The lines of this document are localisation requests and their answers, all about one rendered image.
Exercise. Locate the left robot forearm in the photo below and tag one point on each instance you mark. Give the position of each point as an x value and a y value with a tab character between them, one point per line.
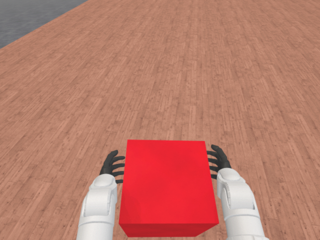
97	216

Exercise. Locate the carton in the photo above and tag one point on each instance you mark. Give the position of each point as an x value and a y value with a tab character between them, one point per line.
167	189

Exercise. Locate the right robot forearm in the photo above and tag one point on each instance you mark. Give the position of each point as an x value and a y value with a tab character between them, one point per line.
240	211

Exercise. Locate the robot right hand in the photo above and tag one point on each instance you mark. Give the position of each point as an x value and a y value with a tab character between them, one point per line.
221	161

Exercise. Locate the robot left hand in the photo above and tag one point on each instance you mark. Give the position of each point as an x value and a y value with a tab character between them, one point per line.
108	166

